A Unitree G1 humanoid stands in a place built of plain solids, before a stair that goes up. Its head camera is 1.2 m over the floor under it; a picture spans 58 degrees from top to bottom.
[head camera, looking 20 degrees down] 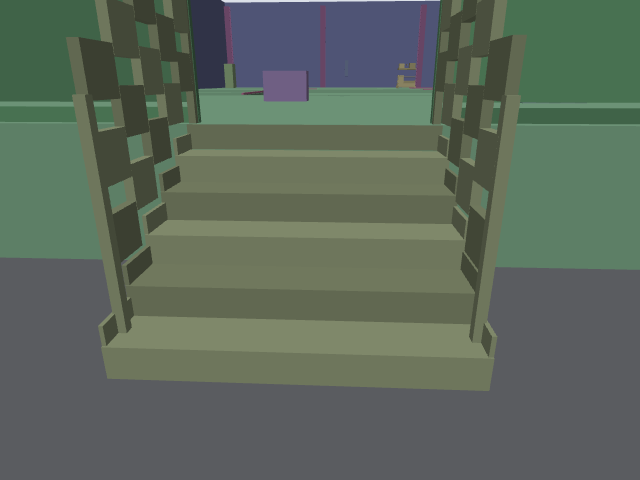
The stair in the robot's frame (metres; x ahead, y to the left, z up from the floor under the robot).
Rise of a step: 0.16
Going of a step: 0.26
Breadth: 1.62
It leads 3 degrees to the right of straight ahead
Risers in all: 6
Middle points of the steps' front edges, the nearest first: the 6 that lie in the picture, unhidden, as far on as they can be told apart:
1.51 0.11 0.16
1.77 0.10 0.32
2.03 0.08 0.48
2.29 0.07 0.63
2.55 0.06 0.79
2.81 0.04 0.95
